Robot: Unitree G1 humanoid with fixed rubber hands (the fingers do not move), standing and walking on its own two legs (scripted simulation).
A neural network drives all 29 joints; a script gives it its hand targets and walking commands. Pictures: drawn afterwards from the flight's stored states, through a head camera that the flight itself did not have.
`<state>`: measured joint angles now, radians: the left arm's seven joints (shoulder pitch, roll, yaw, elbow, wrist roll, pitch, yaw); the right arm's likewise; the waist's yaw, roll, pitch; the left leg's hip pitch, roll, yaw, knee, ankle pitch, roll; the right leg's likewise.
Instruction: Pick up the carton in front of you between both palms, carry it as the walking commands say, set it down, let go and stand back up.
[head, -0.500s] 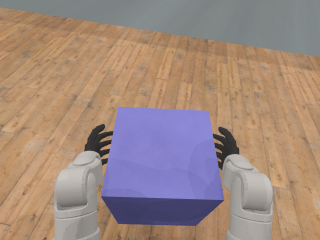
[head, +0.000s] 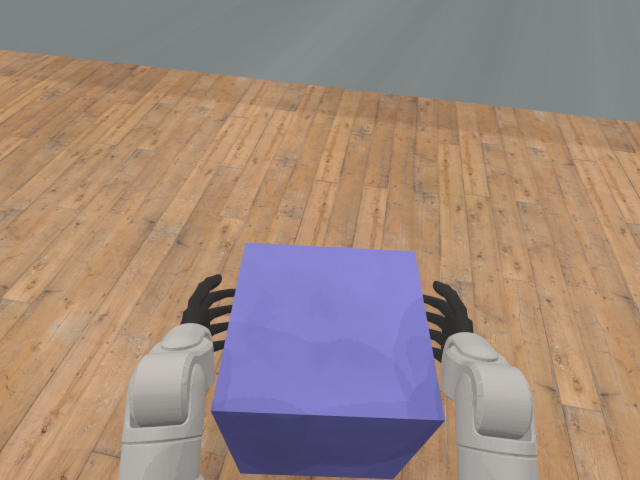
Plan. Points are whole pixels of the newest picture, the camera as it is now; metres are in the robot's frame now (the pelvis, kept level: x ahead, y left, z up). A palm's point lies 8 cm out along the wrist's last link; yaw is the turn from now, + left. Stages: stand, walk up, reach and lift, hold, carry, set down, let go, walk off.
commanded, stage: carry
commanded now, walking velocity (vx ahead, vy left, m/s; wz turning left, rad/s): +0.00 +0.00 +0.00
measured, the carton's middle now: (323, 367) +0.26 +0.00 -0.01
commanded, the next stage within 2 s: hold in 1.38 s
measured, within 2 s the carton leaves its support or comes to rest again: neither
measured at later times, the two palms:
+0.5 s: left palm (212, 364) +0.25 +0.14 +0.02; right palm (460, 374) +0.24 -0.16 +0.03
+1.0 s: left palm (202, 389) +0.21 +0.14 +0.03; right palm (466, 398) +0.21 -0.16 +0.03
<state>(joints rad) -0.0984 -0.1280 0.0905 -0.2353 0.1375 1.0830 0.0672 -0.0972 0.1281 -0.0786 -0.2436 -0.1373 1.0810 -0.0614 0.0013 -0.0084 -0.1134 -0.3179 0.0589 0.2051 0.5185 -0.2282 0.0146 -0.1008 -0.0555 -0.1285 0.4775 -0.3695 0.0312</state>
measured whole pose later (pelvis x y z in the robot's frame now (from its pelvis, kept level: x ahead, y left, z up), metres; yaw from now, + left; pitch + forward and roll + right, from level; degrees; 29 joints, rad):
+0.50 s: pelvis -0.04 -0.01 -0.01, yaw -1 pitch +2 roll +1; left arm -0.20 -0.14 0.17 0.19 0.24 0.69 0.02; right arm -0.20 0.14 -0.17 0.19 -0.24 0.68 -0.01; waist -0.01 -0.01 -0.08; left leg -0.34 0.08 0.20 0.54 -0.22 0.01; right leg -0.13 -0.03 -0.13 0.51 -0.41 -0.01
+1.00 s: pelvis -0.07 -0.01 -0.01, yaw -1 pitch +2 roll +0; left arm -0.18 -0.14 0.15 0.14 0.23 0.74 0.03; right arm -0.18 0.14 -0.15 0.13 -0.23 0.73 -0.01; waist 0.00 -0.01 -0.09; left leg -0.37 0.09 0.20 0.51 -0.16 0.02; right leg -0.18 -0.03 -0.13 0.52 -0.37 -0.02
